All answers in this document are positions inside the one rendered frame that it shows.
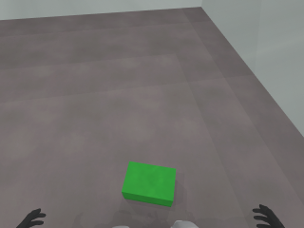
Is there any robot left hand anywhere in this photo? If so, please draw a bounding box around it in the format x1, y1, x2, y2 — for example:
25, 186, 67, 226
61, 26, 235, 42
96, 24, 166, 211
16, 208, 46, 228

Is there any robot right hand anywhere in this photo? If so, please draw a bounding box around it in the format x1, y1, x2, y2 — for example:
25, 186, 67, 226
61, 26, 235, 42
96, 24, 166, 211
252, 204, 285, 228

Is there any carton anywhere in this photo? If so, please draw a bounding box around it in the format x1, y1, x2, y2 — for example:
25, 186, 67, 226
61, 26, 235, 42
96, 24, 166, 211
122, 161, 177, 207

